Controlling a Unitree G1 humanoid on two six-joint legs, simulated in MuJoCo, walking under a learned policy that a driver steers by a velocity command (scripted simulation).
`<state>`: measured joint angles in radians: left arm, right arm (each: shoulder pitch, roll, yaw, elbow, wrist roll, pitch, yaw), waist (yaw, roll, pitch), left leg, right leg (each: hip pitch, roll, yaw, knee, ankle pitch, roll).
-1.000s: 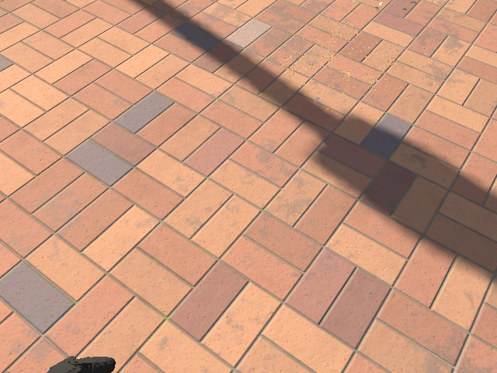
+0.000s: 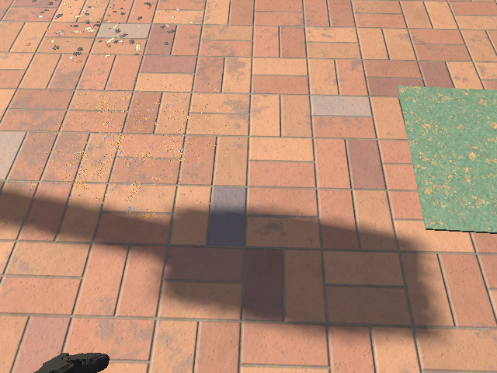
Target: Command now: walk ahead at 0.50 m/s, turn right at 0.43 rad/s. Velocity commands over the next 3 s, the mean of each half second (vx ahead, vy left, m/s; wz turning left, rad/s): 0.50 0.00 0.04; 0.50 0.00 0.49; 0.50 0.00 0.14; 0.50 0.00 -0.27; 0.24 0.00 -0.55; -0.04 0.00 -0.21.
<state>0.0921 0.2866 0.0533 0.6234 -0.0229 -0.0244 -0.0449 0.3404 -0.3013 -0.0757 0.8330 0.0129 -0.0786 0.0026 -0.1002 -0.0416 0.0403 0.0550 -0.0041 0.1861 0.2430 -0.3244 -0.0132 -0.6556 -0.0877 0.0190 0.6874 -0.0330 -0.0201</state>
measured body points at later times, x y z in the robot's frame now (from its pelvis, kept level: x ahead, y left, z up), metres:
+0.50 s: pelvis +0.28 -0.03 +0.00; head +0.30 -0.03 +0.45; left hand +0.32 +0.25 -0.11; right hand +0.46 -0.28 -0.10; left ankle +0.46 +0.13 -0.69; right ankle +0.18 -0.13 -0.73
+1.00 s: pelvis +0.56 +0.04 +0.01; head +0.59 +0.06 +0.46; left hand +0.68 +0.35 -0.08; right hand +0.73 -0.21 -0.10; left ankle +0.48 +0.10 -0.73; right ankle +0.79 -0.06 -0.69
